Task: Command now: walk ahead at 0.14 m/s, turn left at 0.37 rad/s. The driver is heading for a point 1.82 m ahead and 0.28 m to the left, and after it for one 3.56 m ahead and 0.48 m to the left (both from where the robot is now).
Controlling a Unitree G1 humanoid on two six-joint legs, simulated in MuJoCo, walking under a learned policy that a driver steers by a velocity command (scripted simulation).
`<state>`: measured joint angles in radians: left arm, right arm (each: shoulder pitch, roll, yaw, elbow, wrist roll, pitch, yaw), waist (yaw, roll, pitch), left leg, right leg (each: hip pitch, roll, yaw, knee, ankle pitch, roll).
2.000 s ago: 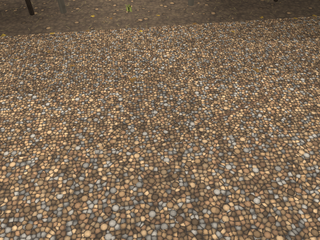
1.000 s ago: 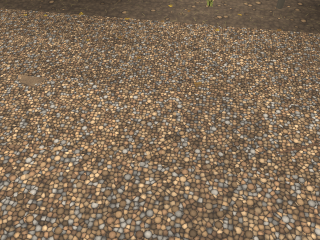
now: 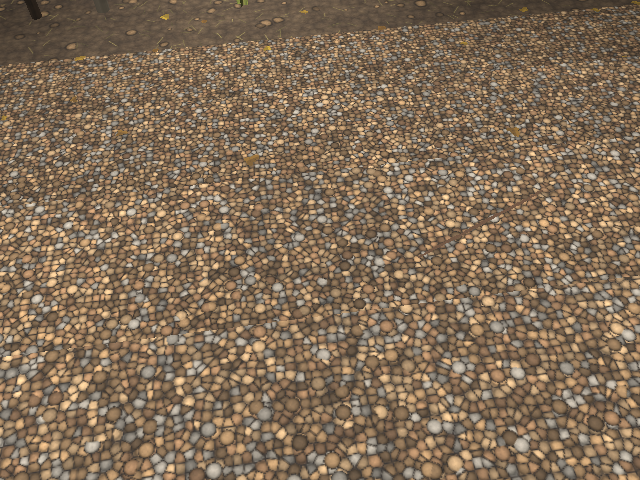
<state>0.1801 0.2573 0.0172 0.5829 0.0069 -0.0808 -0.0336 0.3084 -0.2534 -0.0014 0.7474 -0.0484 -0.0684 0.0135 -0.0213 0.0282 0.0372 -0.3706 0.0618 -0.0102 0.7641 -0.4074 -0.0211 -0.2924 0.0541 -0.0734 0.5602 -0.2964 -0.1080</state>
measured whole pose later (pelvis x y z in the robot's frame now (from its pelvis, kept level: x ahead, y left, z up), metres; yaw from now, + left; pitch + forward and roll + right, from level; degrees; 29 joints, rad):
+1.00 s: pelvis +0.41 +0.21 -0.18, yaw +11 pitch +1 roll -3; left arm 0.39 0.25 0.02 0.90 0.07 -0.09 -0.07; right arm 0.23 -0.24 0.04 0.76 -0.06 -0.07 0.06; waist 0.00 0.02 0.00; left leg -0.69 0.09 -0.06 1.00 -0.21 -0.02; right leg -0.19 0.12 -0.02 0.43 -0.25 -0.09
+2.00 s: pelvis +0.55 +0.27 -0.18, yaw -7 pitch -1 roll +0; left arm 0.19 0.30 0.04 0.64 0.02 -0.05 0.00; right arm 0.16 -0.31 -0.06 0.76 -0.03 -0.09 0.03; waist 0.00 0.03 0.06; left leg -0.31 0.00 -0.01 0.50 -0.18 0.05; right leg -0.18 0.01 -0.03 0.50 -0.31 -0.05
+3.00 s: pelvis +0.77 +0.31 -0.19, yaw +5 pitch +1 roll +1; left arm 0.48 0.25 -0.01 0.90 0.07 -0.11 -0.08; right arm 0.08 -0.21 0.00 0.67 -0.08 -0.13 0.02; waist 0.08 -0.01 0.00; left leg -0.32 -0.01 0.07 0.59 -0.30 0.06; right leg -0.25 0.06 0.13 0.99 -0.50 -0.06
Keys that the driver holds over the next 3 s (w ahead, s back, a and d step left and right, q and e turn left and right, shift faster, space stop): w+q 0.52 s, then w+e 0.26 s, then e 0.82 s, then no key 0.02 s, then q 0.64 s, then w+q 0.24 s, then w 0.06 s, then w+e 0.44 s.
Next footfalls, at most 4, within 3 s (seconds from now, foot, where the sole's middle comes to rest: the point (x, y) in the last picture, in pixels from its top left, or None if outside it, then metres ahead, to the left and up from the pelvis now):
0.26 left None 0.05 0.18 -0.77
0.82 right None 0.45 0.13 -0.95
1.12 left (172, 437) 0.64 0.40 -0.95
1.46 right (272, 472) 0.55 0.15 -0.95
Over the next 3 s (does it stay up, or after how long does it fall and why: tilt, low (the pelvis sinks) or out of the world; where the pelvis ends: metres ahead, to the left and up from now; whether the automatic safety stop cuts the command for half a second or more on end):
stays up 0.77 0.31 -0.19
